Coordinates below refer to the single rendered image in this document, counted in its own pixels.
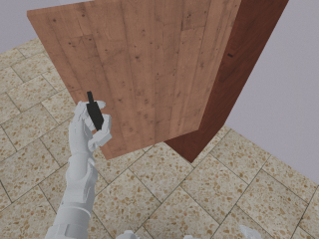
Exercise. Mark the cupboard door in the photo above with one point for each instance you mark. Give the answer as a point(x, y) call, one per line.
point(153, 62)

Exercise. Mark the left robot forearm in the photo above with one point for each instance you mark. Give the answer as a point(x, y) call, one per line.
point(76, 206)

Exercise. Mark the robot right hand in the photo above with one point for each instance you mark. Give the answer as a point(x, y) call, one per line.
point(249, 233)

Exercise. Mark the handle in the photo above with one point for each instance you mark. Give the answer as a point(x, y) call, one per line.
point(94, 112)

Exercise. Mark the left robot shin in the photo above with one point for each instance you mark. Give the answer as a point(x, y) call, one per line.
point(128, 231)

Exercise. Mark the robot left hand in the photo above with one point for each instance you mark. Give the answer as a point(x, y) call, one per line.
point(81, 127)

